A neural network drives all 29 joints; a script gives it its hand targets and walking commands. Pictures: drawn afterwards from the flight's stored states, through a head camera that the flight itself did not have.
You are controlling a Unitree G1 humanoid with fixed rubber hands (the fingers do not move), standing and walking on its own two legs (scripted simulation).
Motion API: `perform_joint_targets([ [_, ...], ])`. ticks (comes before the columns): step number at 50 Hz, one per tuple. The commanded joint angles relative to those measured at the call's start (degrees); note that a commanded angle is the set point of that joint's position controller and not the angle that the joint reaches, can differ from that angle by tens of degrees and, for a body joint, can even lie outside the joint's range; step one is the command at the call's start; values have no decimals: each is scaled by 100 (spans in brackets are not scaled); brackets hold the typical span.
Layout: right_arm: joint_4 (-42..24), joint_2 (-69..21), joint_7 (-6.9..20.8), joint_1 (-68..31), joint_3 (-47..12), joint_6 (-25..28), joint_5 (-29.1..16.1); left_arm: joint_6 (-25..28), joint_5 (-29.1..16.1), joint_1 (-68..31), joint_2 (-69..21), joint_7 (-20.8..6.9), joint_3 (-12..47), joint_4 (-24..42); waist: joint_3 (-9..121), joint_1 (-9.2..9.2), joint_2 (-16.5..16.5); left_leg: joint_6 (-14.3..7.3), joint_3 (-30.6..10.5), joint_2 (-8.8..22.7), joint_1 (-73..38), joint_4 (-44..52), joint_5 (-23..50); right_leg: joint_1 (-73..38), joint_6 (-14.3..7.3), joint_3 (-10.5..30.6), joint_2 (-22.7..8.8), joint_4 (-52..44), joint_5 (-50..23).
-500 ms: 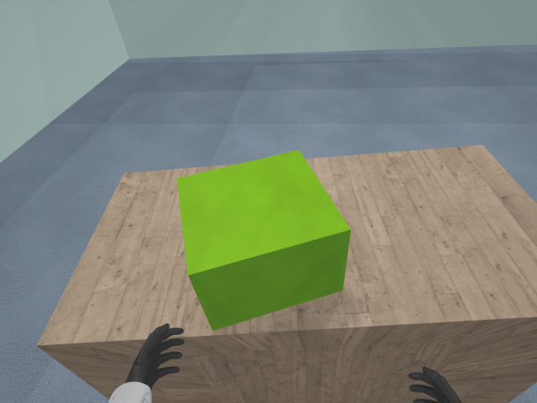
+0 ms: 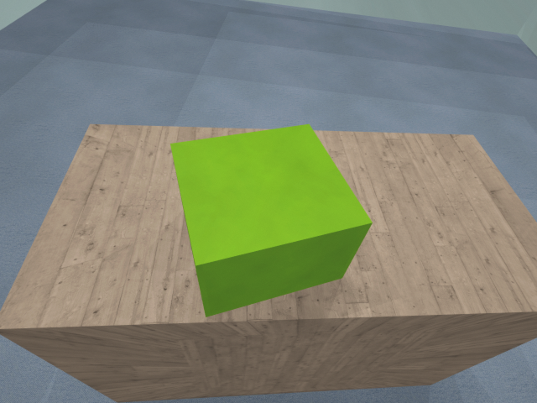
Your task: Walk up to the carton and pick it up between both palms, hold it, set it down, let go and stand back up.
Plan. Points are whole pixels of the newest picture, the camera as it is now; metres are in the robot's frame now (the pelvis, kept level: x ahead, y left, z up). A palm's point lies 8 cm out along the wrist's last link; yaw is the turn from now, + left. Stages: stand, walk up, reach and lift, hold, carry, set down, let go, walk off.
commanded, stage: stand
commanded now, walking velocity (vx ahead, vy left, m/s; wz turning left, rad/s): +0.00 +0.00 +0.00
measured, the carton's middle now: (260, 214) +0.43 +0.05 +0.01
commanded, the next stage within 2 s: none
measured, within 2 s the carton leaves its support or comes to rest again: neither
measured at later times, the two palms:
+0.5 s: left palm out of the picture +0.04 +0.30 -0.15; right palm out of the picture +0.06 -0.19 -0.10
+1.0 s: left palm out of the picture +0.01 +0.28 -0.14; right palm out of the picture -0.01 -0.19 -0.12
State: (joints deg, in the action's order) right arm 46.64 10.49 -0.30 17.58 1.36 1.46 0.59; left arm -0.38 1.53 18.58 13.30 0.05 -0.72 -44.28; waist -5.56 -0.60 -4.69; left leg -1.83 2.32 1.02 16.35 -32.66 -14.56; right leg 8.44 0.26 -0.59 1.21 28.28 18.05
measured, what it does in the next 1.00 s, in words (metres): stands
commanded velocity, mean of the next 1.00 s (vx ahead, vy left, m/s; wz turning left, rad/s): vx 0.00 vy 0.00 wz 0.00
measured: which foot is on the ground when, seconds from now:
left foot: down 0.00-1.00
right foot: down 0.00-1.00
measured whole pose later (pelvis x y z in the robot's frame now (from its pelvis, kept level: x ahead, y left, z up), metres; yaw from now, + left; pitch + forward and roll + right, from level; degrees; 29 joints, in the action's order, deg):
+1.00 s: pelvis +0.01 +0.04 +0.00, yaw -2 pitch -2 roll +1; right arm 53.9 9.1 -1.9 21.2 1.3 -0.4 0.4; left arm 0.3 0.5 20.5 12.4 2.8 0.3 -57.5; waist -2.1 0.8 -3.5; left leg -5.3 6.7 -4.4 10.9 -23.7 -11.1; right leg 7.0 4.6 3.6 -4.5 26.2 17.1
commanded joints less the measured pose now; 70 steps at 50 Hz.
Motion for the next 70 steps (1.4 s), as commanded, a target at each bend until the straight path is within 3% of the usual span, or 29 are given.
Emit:
perform_joint_targets([
  [1, -621, 1065, -74, 52, 269, 197, -15, 212, -5, 102, 722, 75, -169, 481, 708, 8, 802, -192, -700, 634, -363, 772, 1105, 102, -59, 571, -591, -481, -755],
  [11, -614, 1047, -98, 144, 252, 185, -36, 198, -37, 248, 647, 116, -92, 78, 357, 24, 573, -183, -860, 671, -285, 1133, 827, 205, 33, 521, -636, -523, -518],
  [18, -609, 1077, -116, 186, 276, 175, -27, 169, -46, 324, 664, 138, -89, -107, 253, 41, 584, -185, -1115, 764, -373, 1490, 422, 320, 115, 472, -621, -427, -284],
  [24, -527, 1125, -158, 362, 323, 119, 18, 121, -48, 405, 718, 178, -104, -264, 205, 106, 724, -100, -1340, 913, -671, 1694, 524, 601, 233, 410, -589, -273, -3],
  [32, -368, 1114, -206, 574, 338, 17, 45, 69, -62, 554, 742, 234, -124, -529, 173, 118, 802, 74, -1285, 893, -784, 1765, 732, 624, 272, 366, -627, -286, 21],
  [38, -208, 1100, -218, 681, 355, -43, 52, 42, -66, 620, 715, 250, -134, -703, 40, 120, 718, 103, -1268, 849, -597, 1908, 152, 605, 245, 363, -648, -337, 12],
  [39, -63, 1021, -226, 657, 300, -34, -20, 72, -52, 656, 690, 285, -103, -786, -54, 60, 475, 364, -1197, 865, -387, 2051, 159, 386, 185, 349, -626, -385, -143],
  [41, 42, 1033, -225, 664, 290, -38, -24, 107, -57, 760, 631, 301, -81, -901, -81, 50, 585, 455, -1048, 726, -380, 2101, 29, 301, 161, 387, -664, -430, -265],
  [54, 586, 753, -213, 648, 174, -60, -42, 161, -114, 719, 549, 320, 5, -1276, -116, 131, 430, 189, -779, 533, -701, 1740, 113, 651, 83, 521, -714, -750, -322],
  [56, 536, 858, -213, 646, 226, -68, -34, 107, -95, 697, 566, 295, -47, -1298, -224, 129, 548, 8, -793, 539, -492, 1761, -345, 708, 88, 504, -706, -774, -91],
  [60, 598, 808, -221, 636, 210, -59, -48, 102, -91, 733, 492, 273, -54, -1357, -258, 115, 414, -44, -829, 572, -329, 1750, -559, 719, 57, 487, -668, -807, -78],
  [70, 785, 710, -240, 585, 106, 6, -67, 155, -124, 635, 389, 266, -16, -1444, -23, 120, 324, -16, -646, 532, -657, 1387, 553, 599, -11, 567, -723, -913, -591],
])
